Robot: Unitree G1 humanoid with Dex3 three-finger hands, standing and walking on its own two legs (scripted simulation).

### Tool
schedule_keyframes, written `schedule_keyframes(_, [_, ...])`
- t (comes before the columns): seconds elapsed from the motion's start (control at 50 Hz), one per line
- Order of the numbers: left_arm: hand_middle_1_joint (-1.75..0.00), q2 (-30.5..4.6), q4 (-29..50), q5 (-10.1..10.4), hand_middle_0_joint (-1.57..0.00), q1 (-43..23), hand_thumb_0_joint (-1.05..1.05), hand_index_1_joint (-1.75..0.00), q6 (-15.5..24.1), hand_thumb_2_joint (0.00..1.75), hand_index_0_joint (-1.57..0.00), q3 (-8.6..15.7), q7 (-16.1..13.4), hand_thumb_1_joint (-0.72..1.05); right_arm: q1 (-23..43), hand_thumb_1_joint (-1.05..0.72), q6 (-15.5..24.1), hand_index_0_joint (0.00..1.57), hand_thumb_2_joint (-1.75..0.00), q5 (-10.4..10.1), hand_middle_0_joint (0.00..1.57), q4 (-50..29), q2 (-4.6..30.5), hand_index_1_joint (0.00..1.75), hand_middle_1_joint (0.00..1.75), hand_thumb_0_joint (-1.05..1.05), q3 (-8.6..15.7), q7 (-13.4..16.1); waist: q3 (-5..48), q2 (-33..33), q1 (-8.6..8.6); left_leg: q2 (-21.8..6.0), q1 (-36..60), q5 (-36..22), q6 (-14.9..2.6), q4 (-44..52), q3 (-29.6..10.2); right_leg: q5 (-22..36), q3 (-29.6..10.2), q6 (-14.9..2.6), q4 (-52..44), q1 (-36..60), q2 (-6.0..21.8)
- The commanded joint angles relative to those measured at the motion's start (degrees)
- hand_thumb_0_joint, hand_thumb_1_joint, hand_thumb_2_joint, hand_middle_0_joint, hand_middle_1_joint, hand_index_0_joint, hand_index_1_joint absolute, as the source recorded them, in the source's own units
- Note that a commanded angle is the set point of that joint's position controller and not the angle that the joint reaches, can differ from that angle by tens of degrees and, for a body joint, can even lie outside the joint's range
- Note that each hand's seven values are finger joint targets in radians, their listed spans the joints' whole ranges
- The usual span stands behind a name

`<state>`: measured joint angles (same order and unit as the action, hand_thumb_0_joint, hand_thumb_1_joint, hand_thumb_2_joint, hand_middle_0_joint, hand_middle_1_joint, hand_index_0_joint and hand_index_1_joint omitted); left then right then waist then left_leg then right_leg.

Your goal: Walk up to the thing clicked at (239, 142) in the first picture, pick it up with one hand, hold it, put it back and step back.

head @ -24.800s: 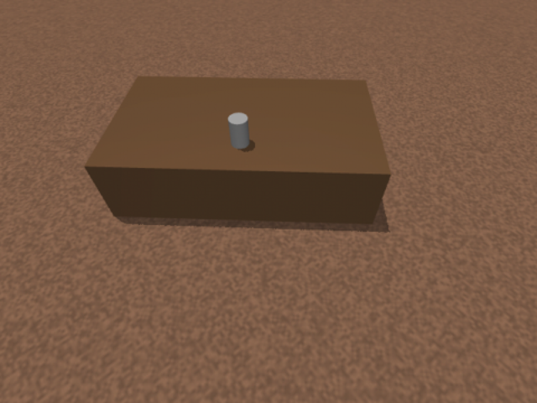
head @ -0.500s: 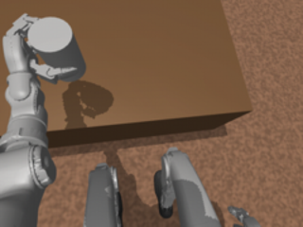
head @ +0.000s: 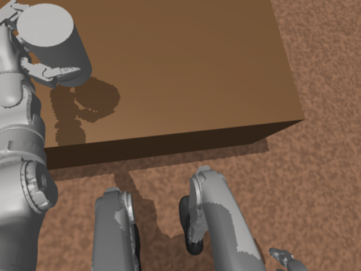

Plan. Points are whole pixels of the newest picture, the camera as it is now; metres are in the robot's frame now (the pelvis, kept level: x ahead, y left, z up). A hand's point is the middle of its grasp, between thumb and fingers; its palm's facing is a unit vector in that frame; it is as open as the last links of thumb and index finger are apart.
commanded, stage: lower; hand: left
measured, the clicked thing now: (60, 50) +0.55 +0.16 +0.00
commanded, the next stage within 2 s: loosen in 1.10 s
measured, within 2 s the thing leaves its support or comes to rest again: rests again in 0.86 s
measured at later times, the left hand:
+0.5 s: hand (56, 61) +0.57 +0.18 -0.05, palm faces +0.10 -0.99 -0.03, open 11.4 cm
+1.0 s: hand (64, 66) +0.58 +0.18 -0.08, palm faces +0.07 -1.00 -0.04, open 11.4 cm
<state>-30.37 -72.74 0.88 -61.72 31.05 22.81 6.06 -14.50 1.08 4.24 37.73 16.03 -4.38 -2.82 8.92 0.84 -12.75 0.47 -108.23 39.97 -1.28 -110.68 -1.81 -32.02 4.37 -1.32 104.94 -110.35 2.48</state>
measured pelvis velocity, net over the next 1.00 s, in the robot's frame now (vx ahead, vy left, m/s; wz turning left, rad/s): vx -0.02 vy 0.00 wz -0.03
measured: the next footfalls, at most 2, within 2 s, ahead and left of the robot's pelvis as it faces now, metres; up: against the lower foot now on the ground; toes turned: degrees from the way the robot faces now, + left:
none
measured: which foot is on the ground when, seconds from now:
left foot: down 0.00-1.00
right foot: down 0.00-1.00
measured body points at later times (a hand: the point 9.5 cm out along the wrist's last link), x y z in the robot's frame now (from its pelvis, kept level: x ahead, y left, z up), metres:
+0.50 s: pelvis -0.01 +0.00 -0.06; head +0.23 +0.04 +0.32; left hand +0.56 +0.24 -0.05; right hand +0.01 -0.27 -0.17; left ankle +0.06 +0.11 -0.45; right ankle +0.10 -0.12 -0.45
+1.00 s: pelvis -0.02 +0.00 -0.08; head +0.23 +0.05 +0.29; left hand +0.57 +0.23 -0.08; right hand +0.00 -0.27 -0.18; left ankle +0.06 +0.11 -0.45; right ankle +0.10 -0.12 -0.45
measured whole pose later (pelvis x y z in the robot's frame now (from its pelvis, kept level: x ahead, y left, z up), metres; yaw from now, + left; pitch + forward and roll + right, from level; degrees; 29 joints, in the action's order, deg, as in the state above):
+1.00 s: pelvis -0.02 +0.00 -0.08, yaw -2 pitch +37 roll -6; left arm -35.7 -73.5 -2.7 -67.2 30.0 23.6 5.4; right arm -13.4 -1.6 6.2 37.3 17.2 -7.1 -4.4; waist 4.1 1.0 -15.9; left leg 1.1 -122.0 40.8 -2.0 -125.9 -3.0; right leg -31.9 5.6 -1.0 118.1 -122.9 3.6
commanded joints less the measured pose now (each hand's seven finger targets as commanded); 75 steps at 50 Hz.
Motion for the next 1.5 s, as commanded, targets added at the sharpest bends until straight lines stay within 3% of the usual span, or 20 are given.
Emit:
schedule_keyframes(0.0, [-1.40, -12.80, 10.69, 0.08, -1.26, -24.79, 0.00, -1.40, 5.53, 1.22, -1.27, 1.74, -0.54, 0.00, -11.75, -0.92, 0.23, 0.20, -0.91, 0.23, 0.20, -0.45, 11.61, 0.30, 0.30, 0.00, 3.61, 0.35, 37.40, 12.82, -0.53, 0.21, 21.95, -14.25, 0.49, 12.06, -1.93, 9.37, -1.43, -2.11, -6.60, 20.84, -1.58])
schedule_keyframes(0.06, [-1.40, -13.30, 14.34, -0.58, -1.24, -27.84, 0.00, -1.40, 6.04, 1.23, -1.26, 1.43, -1.26, -0.02, -11.66, -0.92, 0.12, 0.20, -0.91, 0.70, 0.20, -0.76, 11.82, 0.30, 0.30, 0.00, 3.58, 0.15, 41.49, 15.40, -0.67, 0.26, 23.86, -15.66, 0.65, 10.66, -1.74, 10.54, -1.14, -2.07, -4.96, 20.54, -1.45])
schedule_keyframes(0.1, [-1.39, -13.29, 11.90, -0.35, -1.24, -27.18, 0.00, -1.40, 5.78, 1.23, -1.25, 2.11, -1.47, -0.04, -12.63, -0.93, -0.16, 0.20, -0.91, 0.80, 0.20, 0.12, 12.14, 0.30, 0.30, 0.00, 3.54, 0.15, 41.67, 13.27, -1.23, 0.45, 21.73, -15.94, 0.37, 9.24, -1.46, 11.45, -1.10, -1.89, -4.39, 21.29, -1.46])
schedule_keyframes(0.14, [-1.39, -14.33, 14.66, -0.36, -1.24, -30.10, 0.00, -1.40, 5.92, 1.23, -1.25, 1.98, -1.49, -0.02, -12.40, -0.92, -0.26, 0.20, -0.91, 0.81, 0.20, 0.16, 12.27, 0.30, 0.30, 0.00, 3.50, 0.19, 42.84, 14.59, -1.57, 0.44, 21.55, -15.61, 0.36, 8.40, -1.33, 11.16, -1.11, -1.85, -3.52, 20.50, -1.34])
schedule_keyframes(0.34, [-1.41, -15.64, 10.71, -1.51, -1.27, -29.67, 0.00, -1.42, 4.53, 1.24, -1.28, 2.00, -1.49, -0.02, -12.61, -0.91, -1.22, 0.20, -0.91, 1.09, 0.20, 0.18, 12.60, 0.30, 0.30, 0.00, 3.02, 0.03, 39.47, 10.42, -2.94, 0.94, 10.73, -9.30, -0.43, 4.77, 0.07, 7.52, -1.47, -0.99, -2.30, 21.87, -1.31])
schedule_keyframes(0.46, [-1.42, -16.56, 10.00, -1.78, -1.28, -30.21, 0.00, -1.43, 4.04, 1.25, -1.29, 2.20, -1.07, 0.00, -12.47, -0.91, -1.49, 0.20, -0.91, 1.22, 0.20, -0.02, 12.98, 0.30, 0.30, 0.00, 2.25, -0.24, 38.02, 11.92, -3.13, 0.85, 9.81, -9.50, -0.29, 3.67, -0.38, 7.47, -0.63, -1.15, -0.38, 19.03, -1.32])
schedule_keyframes(0.5, [-1.41, -15.18, 10.63, -2.19, -1.27, -30.95, 0.00, -1.42, 4.06, 1.24, -1.28, 0.68, -0.83, 0.00, -12.26, -0.91, -1.54, 0.20, -0.90, 1.41, 0.20, 0.12, 13.14, 0.30, 0.30, 0.00, 2.12, -0.38, 37.58, 14.65, -3.45, 0.54, 12.63, -9.81, 0.28, 4.10, -1.12, 7.00, 0.11, -1.47, 0.60, 15.93, -1.32])
schedule_keyframes(0.54, [-1.40, -17.02, 11.22, -2.83, -1.26, -31.10, 0.00, -1.40, 4.01, 1.24, -1.27, 1.08, -0.78, 0.01, -12.21, -0.91, -1.84, 0.20, -0.90, 1.47, 0.20, 0.22, 13.80, 0.30, 0.30, 0.00, 2.29, -0.35, 38.43, 16.23, -3.17, 0.43, 14.50, -10.55, 0.54, 4.06, -1.61, 7.36, 0.36, -1.64, 1.18, 14.53, -1.29])
schedule_keyframes(0.6, [-1.38, -15.49, 12.14, -2.57, -1.24, -32.49, 0.00, -1.38, 3.79, 1.22, -1.25, 0.19, -0.78, 0.01, -12.28, -0.91, -1.93, 0.20, -0.90, 1.59, 0.20, 0.31, 13.90, 0.30, 0.30, 0.00, 2.03, -0.39, 38.45, 17.89, -4.14, 0.34, 15.27, -10.66, 0.78, 3.92, -2.37, 7.72, 0.77, -1.68, 2.12, 13.12, -1.02])
schedule_keyframes(0.66, [-1.39, -16.14, 12.97, -1.63, -1.26, -33.26, 0.00, -1.40, 3.65, 1.24, -1.26, 0.81, -0.94, 0.02, -12.24, -0.91, -2.05, 0.20, -0.91, 1.50, 0.20, 0.48, 14.19, 0.30, 0.30, 0.00, 1.78, -0.40, 38.05, 16.85, -4.11, 0.44, 14.25, -10.66, 0.63, 3.04, -2.47, 7.65, 0.83, -1.53, 2.58, 13.51, -0.90])
schedule_keyframes(0.84, [-1.41, -15.81, 10.27, -2.27, -1.27, -29.45, 0.00, -1.42, 2.97, 1.27, -1.27, 1.26, -1.24, 0.04, -13.14, -0.90, -2.59, 0.20, -0.90, 1.75, 0.20, 0.22, 14.26, 0.30, 0.30, 0.00, 1.40, -0.67, 37.67, 14.61, -4.31, 0.80, 10.59, -13.60, 0.26, 0.85, -1.53, 10.72, 0.80, -1.25, 3.40, 15.95, -1.01])
schedule_keyframes(0.96, [-1.42, -17.99, 12.47, -2.84, -1.29, -30.48, 0.00, -1.44, 3.25, 1.29, -1.29, 1.86, -1.15, 0.03, -12.77, -0.91, -2.84, 0.20, -0.91, 1.87, 0.20, -0.36, 14.27, 0.30, 0.30, 0.00, 1.51, -0.89, 38.91, 14.17, -4.02, 0.93, 8.08, -11.03, -0.21, -0.08, -0.53, 9.18, 0.18, -0.98, 3.08, 18.08, -1.31])
schedule_keyframes(1.02, [-1.41, -17.50, 13.49, -2.28, -1.28, -31.92, 0.00, -1.42, 3.34, 1.27, -1.29, 1.41, -1.17, 0.02, -12.63, -0.91, -2.83, 0.20, -0.91, 1.72, 0.20, -0.45, 14.47, 0.30, 0.30, 0.00, 1.39, -0.97, 38.34, 14.64, -4.63, 0.83, 7.77, -10.45, -0.13, 0.18, -1.11, 8.43, 0.71, -1.10, 3.59, 16.85, -1.32])
schedule_keyframes(1.1, [-1.38, -15.80, 9.93, -3.33, -1.26, -29.44, 0.00, -1.40, 2.96, 1.26, -1.26, -0.06, -1.00, 0.02, -12.46, -0.91, -2.86, 0.20, -0.91, 1.96, 0.20, 0.04, 14.42, 0.30, 0.30, 0.00, 1.48, -0.94, 36.07, 14.38, -4.96, 0.70, 8.05, -9.07, -0.05, 0.33, -1.33, 7.07, 0.90, -1.11, 3.25, 14.45, -1.40])
schedule_keyframes(1.18, [-1.37, -14.95, 10.64, -3.91, -1.26, -31.15, 0.00, -1.39, 2.85, 1.24, -1.26, -1.55, -1.21, 0.02, -12.28, -0.90, -3.07, 0.20, -0.90, 2.21, 0.20, -0.54, 14.91, 0.30, 0.30, 0.00, 1.36, -1.16, 36.03, 16.57, -5.57, 0.56, 10.24, -10.89, 0.37, 0.09, -2.02, 8.35, 1.53, -1.43, 4.10, 12.56, -1.34])
schedule_keyframes(1.2, [-1.35, -14.38, 6.68, -4.09, -1.32, -27.84, 0.00, -1.36, 2.40, 1.16, -1.33, -0.97, -1.31, -0.01, -12.08, -0.92, -3.14, 0.20, -0.90, 2.12, 0.20, -0.11, 14.82, 0.30, 0.30, 0.00, 0.97, -1.21, 33.09, 16.04, -5.40, 0.46, 10.09, -10.23, 0.56, 0.90, -2.80, 7.54, 1.75, -1.45, 4.39, 10.64, -1.02])
schedule_keyframes(1.24, [-1.19, -15.31, 10.55, -3.32, -1.16, -30.64, 0.00, -1.20, 2.80, 1.00, -1.18, -0.29, -1.49, -0.17, -12.38, -0.92, -3.20, 0.20, -0.89, 2.21, 0.20, -0.55, 15.31, 0.30, 0.30, 0.00, 1.23, -1.23, 35.03, 16.37, -5.45, 0.42, 10.91, -10.83, 0.57, 0.47, -2.86, 8.33, 1.85, -1.35, 4.51, 11.33, -1.14])
schedule_keyframes(1.32, [-0.87, -13.56, 9.12, -2.38, -0.91, -29.58, 0.00, -0.88, 2.50, 0.68, -0.94, -0.62, -1.19, -0.36, -11.74, -0.92, -3.22, 0.20, -0.90, 2.02, 0.20, -1.03, 15.45, 0.30, 0.30, 0.00, 1.14, -1.43, 33.26, 16.12, -5.42, 0.29, 10.89, -9.35, 0.76, 1.22, -3.85, 6.81, 2.30, -1.33, 5.05, 9.17, -1.00])
schedule_keyframes(1.38, [-0.63, -15.18, 12.40, -2.42, -0.69, -32.15, 0.00, -0.64, 2.93, 0.44, -0.70, -0.51, -1.45, -0.48, -11.47, -0.92, -3.21, 0.20, -0.90, 2.04, 0.20, -1.61, 15.26, 0.30, 0.30, 0.00, 1.08, -1.36, 35.29, 15.90, -5.45, 0.52, 9.30, -8.93, 0.37, 0.60, -3.08, 6.98, 1.80, -1.15, 4.85, 11.65, -0.99])
schedule_keyframes(1.48, [-0.43, -16.14, 12.54, -2.47, -0.53, -31.73, 0.00, -0.44, 2.83, 0.27, -0.53, 0.47, -1.94, -0.57, -12.32, -0.92, -3.36, 0.20, -0.90, 2.13, 0.20, -0.87, 15.32, 0.30, 0.30, 0.00, 1.06, -1.32, 37.47, 17.58, -4.80, 0.56, 11.51, -12.30, 0.62, -0.09, -2.64, 9.41, 1.50, -1.30, 5.67, 12.22, -0.88])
